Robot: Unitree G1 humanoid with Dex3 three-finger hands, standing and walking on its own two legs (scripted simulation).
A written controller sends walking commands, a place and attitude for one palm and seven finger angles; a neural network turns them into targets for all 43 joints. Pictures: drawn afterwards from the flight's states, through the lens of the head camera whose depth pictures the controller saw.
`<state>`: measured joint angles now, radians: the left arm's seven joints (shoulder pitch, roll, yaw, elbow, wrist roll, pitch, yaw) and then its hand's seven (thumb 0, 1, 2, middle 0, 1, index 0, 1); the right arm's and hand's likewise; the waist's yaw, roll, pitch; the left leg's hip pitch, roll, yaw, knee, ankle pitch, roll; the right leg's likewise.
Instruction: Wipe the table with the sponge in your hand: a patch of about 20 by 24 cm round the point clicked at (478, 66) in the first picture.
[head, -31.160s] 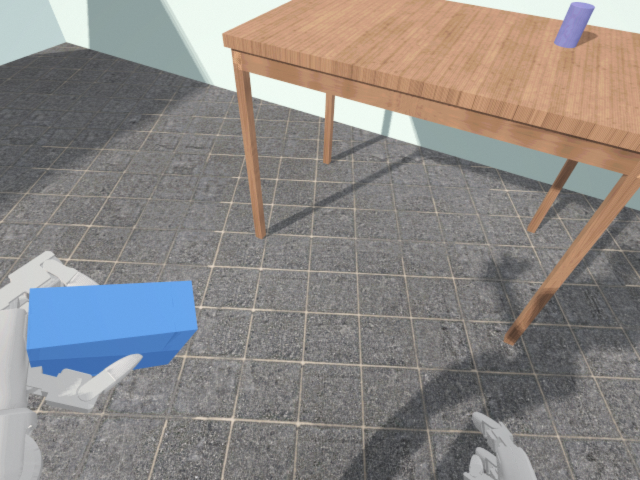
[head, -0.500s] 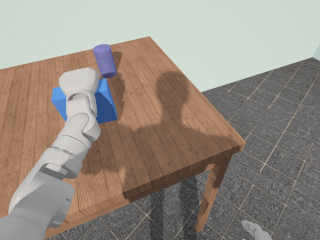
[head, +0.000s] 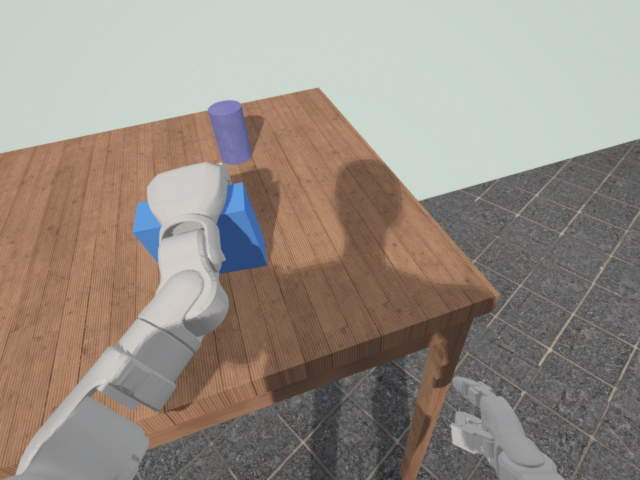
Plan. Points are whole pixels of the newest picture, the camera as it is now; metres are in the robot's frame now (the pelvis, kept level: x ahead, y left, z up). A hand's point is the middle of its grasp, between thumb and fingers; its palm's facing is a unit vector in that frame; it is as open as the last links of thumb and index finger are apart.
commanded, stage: wipe back along the third lane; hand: left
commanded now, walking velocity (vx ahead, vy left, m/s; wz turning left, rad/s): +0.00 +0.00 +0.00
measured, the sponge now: (211, 245) +0.38 +0.20 +0.12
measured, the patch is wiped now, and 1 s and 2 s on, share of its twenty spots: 0.90 0.90 0.90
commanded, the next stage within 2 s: slide back across to the middle lane in 0.76 s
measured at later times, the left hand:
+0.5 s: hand (210, 249) +0.32 +0.17 +0.17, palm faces +0.19 -0.09 -0.98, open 9.3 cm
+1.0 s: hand (216, 273) +0.28 +0.15 +0.17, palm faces +0.24 -0.14 -0.96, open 9.2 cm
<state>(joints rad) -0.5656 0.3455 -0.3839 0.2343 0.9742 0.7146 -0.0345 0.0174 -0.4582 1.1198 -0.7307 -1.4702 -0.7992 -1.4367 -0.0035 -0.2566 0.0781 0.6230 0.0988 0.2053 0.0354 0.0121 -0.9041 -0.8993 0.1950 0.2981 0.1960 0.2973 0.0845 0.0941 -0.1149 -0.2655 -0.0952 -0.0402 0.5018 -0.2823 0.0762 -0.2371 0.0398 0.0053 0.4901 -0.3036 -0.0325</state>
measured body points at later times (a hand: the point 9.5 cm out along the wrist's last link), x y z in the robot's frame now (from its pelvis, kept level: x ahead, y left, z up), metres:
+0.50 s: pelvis -0.02 -0.03 +0.00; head -0.05 -0.08 +0.45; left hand +0.31 +0.17 +0.22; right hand +0.21 -0.26 -0.08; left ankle -0.02 +0.07 -0.74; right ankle -0.03 -0.10 -0.74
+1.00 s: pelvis -0.02 -0.05 +0.00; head -0.07 -0.11 +0.44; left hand +0.27 +0.15 +0.22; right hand +0.22 -0.26 -0.07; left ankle -0.02 +0.07 -0.74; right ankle -0.03 -0.10 -0.74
